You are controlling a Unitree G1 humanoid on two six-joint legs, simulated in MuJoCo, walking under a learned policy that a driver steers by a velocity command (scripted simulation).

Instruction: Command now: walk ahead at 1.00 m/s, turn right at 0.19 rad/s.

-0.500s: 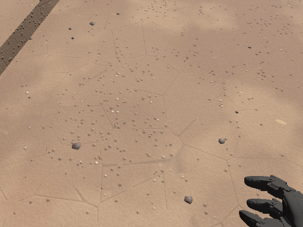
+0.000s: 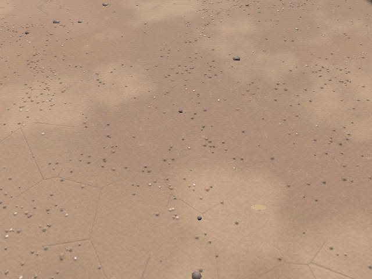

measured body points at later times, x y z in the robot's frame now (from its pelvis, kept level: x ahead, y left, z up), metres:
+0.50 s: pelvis +0.42 +0.07 +0.01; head +0.46 +0.07 +0.45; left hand +0.53 +0.37 -0.07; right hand +0.59 -0.17 -0.12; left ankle +0.54 +0.13 -0.70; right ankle +0.35 -0.11 -0.57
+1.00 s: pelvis +0.62 +0.06 +0.03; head +0.65 +0.07 +0.48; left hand +0.58 +0.37 -0.05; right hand +0.94 -0.05 -0.06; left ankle +0.50 +0.14 -0.61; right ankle +0.76 +0.03 -0.71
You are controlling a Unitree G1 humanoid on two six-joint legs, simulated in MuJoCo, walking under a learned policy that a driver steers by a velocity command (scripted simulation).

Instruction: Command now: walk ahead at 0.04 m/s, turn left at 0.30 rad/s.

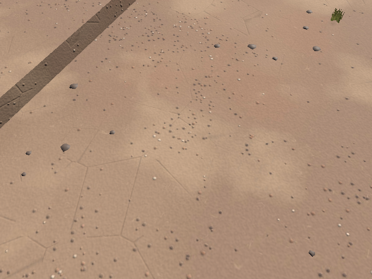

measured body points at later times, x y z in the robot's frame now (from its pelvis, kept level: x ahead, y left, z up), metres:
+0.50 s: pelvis +0.10 +0.00 +0.01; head +0.10 +0.03 +0.46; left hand +0.28 +0.27 -0.09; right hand +0.08 -0.27 -0.10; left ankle -0.02 +0.13 -0.73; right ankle +0.23 -0.18 -0.64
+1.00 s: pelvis +0.36 -0.11 +0.01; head +0.40 -0.11 +0.45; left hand +0.51 +0.13 -0.11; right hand +0.42 -0.41 -0.11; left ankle +0.43 +0.02 -0.65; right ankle +0.38 -0.21 -0.73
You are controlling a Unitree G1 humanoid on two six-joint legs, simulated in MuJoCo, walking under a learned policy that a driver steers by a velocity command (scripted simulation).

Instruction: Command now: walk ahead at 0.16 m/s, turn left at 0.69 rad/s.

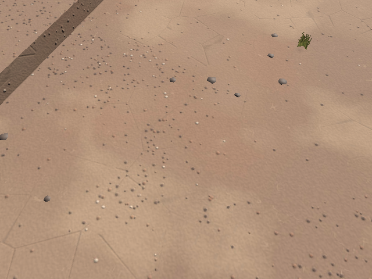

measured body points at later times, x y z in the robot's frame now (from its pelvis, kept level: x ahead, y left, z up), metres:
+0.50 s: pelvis +0.11 +0.03 +0.00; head +0.15 +0.08 +0.45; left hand +0.20 +0.37 -0.10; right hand +0.36 -0.19 -0.07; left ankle +0.14 +0.11 -0.74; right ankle +0.22 -0.13 -0.68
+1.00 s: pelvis +0.15 +0.03 -0.01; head +0.20 +0.04 +0.44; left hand +0.20 +0.35 -0.11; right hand +0.40 -0.20 -0.08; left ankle +0.13 +0.13 -0.74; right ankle +0.22 -0.11 -0.74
